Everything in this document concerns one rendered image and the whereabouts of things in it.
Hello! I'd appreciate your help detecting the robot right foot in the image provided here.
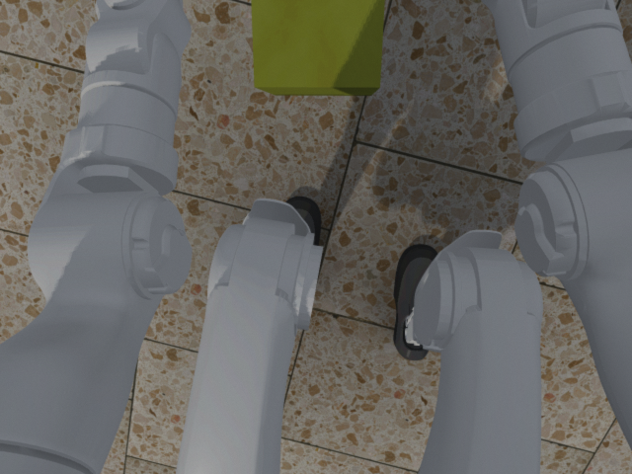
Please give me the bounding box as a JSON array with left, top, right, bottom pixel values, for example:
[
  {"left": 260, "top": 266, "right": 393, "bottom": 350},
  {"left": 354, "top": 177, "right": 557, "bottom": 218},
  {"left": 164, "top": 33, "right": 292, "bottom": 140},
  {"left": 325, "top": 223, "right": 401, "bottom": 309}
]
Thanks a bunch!
[{"left": 393, "top": 244, "right": 437, "bottom": 360}]

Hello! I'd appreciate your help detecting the right robot upper arm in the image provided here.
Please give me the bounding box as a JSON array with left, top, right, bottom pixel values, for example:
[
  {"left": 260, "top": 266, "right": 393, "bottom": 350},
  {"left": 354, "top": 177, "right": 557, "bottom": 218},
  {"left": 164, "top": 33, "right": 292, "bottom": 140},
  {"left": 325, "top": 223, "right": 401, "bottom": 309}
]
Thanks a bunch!
[{"left": 514, "top": 148, "right": 632, "bottom": 450}]

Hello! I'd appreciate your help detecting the carton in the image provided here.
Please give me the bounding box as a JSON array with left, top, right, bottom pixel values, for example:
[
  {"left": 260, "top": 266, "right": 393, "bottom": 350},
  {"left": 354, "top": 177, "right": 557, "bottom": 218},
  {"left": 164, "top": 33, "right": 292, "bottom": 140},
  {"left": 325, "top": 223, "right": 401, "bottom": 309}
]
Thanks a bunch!
[{"left": 251, "top": 0, "right": 385, "bottom": 96}]

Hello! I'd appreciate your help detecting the left robot upper arm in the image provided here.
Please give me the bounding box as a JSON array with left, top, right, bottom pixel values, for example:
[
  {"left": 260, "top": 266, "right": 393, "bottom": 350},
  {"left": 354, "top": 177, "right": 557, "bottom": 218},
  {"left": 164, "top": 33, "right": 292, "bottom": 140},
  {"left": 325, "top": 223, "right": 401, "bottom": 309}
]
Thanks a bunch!
[{"left": 0, "top": 191, "right": 193, "bottom": 474}]

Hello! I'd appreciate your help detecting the left robot forearm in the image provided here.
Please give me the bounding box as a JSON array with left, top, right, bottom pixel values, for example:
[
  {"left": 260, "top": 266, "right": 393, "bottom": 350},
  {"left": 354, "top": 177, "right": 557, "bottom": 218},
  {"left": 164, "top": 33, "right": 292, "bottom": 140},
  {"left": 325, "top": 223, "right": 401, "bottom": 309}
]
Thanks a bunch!
[{"left": 28, "top": 0, "right": 192, "bottom": 278}]

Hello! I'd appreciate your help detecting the right robot forearm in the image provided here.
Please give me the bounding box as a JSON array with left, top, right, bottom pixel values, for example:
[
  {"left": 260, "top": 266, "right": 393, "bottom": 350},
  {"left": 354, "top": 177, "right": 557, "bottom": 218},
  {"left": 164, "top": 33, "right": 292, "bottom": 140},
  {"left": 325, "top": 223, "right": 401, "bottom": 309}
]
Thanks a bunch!
[{"left": 481, "top": 0, "right": 632, "bottom": 164}]

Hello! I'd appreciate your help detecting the robot right shin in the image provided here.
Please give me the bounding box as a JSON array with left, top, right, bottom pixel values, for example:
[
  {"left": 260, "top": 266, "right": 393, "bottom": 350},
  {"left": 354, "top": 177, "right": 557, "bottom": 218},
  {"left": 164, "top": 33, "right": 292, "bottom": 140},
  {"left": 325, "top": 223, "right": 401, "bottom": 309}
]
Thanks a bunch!
[{"left": 405, "top": 230, "right": 543, "bottom": 353}]

